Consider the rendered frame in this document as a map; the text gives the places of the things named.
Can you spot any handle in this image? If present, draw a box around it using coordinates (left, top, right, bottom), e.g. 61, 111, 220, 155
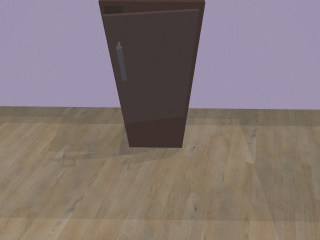
116, 42, 127, 81

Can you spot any cupboard door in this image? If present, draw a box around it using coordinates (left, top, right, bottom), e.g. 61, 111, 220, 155
102, 9, 199, 124

